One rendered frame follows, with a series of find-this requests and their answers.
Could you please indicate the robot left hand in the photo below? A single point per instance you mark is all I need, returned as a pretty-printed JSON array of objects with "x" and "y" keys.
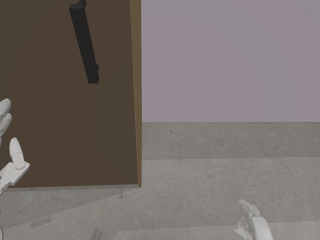
[{"x": 12, "y": 172}]

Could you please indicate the robot right hand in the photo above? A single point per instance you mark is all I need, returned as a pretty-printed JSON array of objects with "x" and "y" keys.
[{"x": 257, "y": 226}]

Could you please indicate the wardrobe door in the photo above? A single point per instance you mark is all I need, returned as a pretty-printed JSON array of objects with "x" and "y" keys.
[{"x": 71, "y": 132}]

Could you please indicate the handle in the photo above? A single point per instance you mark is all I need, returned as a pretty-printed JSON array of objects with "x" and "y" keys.
[{"x": 82, "y": 32}]

